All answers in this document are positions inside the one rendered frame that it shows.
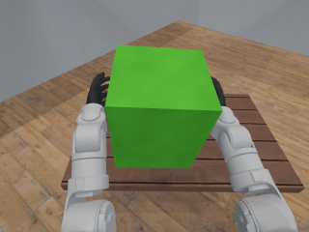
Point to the robot right hand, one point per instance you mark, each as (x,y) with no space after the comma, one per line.
(219,91)

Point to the robot left forearm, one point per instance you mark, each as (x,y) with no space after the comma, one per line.
(88,155)

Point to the robot right forearm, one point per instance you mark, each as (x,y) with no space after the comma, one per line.
(247,173)

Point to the table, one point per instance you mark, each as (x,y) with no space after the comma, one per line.
(209,171)

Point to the robot right upper arm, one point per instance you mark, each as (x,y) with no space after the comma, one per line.
(264,213)

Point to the robot left hand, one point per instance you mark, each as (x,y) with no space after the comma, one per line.
(95,94)

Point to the robot left upper arm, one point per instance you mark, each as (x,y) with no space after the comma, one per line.
(90,216)

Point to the carton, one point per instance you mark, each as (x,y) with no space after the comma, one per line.
(161,106)

